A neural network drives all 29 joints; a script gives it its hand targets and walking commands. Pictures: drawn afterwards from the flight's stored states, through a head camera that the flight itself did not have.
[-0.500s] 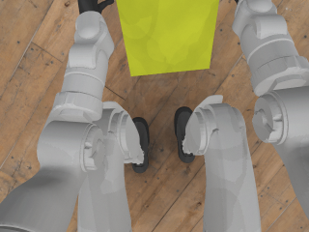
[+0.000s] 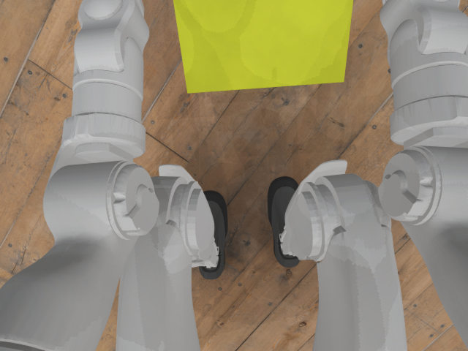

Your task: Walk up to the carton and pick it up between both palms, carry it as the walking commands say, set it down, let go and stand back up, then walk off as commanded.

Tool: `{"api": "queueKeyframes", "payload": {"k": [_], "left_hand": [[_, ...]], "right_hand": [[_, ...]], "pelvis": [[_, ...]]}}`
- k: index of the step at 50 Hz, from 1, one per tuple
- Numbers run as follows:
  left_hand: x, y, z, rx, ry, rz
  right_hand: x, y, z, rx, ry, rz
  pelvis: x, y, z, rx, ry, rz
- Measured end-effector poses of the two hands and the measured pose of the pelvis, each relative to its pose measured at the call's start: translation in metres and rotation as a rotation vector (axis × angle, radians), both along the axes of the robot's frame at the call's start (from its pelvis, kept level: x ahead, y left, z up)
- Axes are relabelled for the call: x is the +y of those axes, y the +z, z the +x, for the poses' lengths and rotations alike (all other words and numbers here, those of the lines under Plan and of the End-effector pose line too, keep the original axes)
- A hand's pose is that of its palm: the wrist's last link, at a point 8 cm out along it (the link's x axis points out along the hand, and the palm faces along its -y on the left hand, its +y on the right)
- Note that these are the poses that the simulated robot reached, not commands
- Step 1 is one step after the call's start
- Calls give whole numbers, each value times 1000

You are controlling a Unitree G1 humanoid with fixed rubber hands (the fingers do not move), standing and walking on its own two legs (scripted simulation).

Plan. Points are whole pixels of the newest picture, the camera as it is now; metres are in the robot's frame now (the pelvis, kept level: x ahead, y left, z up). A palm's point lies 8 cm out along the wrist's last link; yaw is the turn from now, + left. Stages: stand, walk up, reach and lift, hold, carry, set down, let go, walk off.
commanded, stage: set down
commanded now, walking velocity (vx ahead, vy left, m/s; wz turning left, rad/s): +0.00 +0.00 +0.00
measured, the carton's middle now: out of the picture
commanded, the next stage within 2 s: none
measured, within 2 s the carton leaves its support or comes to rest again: rests again in 0.46 s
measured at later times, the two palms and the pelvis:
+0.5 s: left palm (139, 10) +0.53 +0.13 -0.17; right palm (384, 12) +0.51 -0.18 -0.18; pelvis +0.01 +0.02 -0.01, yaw -3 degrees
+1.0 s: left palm (136, 17) +0.52 +0.13 -0.17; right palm (379, 14) +0.51 -0.17 -0.18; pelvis +0.00 +0.01 -0.02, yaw -3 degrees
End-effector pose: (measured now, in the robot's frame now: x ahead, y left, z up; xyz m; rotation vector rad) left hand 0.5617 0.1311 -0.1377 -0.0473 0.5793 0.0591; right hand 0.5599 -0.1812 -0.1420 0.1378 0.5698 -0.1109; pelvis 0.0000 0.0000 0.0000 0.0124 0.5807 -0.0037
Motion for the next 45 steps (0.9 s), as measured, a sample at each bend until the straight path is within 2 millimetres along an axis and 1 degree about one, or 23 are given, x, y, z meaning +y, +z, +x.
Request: {"api": "queueKeyframes", "payload": {"k": [4,7,9,13,14,20,25,34,45], "left_hand": [[-3,-6,5,6,-13,-13],[-6,-13,2,34,-20,-18],[-7,-21,-5,66,-22,-18],[-7,-40,-25,146,-27,3],[-7,-41,-26,148,-31,8],[-9,-37,-28,131,-34,53],[-5,-36,-35,138,-21,67],[-1,-35,-42,150,-13,81],[-1,-35,-42,149,-14,85]], "right_hand": [[-3,-4,-3,16,-14,-10],[-6,-11,-13,47,-25,-13],[-7,-19,-23,82,-24,-16],[-6,-39,-45,169,3,-40],[-6,-39,-48,164,7,-49],[-3,-37,-50,141,-2,-95],[2,-36,-52,147,-3,-98],[7,-36,-55,157,-1,-100],[7,-37,-54,157,0,-97]], "pelvis": [[2,1,9,35,5,-5],[4,2,14,53,3,-9],[6,2,16,60,0,-11],[9,2,18,66,-12,-11],[10,1,18,65,-16,-10],[14,-8,15,39,-37,-8],[16,-13,10,17,-43,-10],[16,-15,5,2,-42,-10],[15,-16,4,2,-42,-7]]}}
